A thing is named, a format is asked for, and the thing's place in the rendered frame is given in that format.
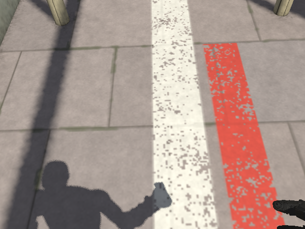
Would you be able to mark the robot right hand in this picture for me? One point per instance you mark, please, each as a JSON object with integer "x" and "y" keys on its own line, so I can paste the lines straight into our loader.
{"x": 293, "y": 208}

